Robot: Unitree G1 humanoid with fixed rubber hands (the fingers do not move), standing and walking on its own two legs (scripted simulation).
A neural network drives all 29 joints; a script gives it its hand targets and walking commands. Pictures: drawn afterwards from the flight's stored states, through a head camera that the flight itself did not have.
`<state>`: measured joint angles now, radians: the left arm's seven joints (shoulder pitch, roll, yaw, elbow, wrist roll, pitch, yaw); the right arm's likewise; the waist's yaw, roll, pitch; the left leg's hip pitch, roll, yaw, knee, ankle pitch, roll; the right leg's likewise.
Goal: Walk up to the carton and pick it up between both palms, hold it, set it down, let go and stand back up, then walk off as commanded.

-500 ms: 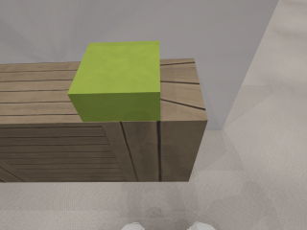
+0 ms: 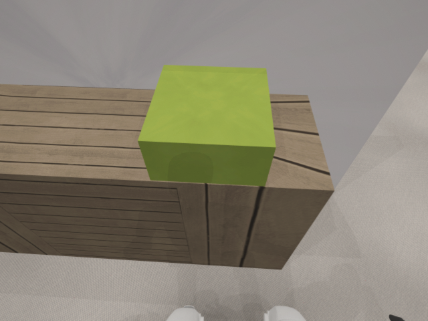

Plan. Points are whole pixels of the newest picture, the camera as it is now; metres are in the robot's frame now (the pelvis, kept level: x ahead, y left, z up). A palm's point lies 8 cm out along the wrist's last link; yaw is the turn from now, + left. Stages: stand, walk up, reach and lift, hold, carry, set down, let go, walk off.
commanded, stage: walk up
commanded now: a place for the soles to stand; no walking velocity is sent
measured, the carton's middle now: (211, 121) +0.61 +0.03 -0.01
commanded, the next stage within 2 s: none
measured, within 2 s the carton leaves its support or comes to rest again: neither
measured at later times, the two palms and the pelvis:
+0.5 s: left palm out of the picture +0.06 +0.28 -0.07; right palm out of the picture +0.08 -0.36 -0.12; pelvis +0.01 -0.04 +0.00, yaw +0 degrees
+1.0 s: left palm out of the picture +0.12 +0.29 -0.10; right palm out of the picture +0.09 -0.35 -0.10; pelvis +0.04 -0.03 +0.00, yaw +0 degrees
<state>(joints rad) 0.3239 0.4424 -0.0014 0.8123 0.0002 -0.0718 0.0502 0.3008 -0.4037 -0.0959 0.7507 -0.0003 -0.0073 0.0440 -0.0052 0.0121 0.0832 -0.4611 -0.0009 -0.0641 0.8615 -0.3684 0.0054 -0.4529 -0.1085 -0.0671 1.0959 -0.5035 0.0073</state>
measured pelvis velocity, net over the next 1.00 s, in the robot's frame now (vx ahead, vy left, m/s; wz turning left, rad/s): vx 0.04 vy -0.03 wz -0.01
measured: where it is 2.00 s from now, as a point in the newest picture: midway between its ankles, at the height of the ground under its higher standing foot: outside the picture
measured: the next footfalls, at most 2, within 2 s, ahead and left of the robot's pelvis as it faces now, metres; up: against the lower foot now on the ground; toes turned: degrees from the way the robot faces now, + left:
right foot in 0.32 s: +0.09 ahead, -0.17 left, +0.00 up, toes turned -6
left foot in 0.62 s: +0.10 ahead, +0.11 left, +0.00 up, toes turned -3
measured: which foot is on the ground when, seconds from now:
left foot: down 0.00-0.32, up 0.34-0.60, down 0.62-1.00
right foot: up 0.00-0.30, down 0.32-1.00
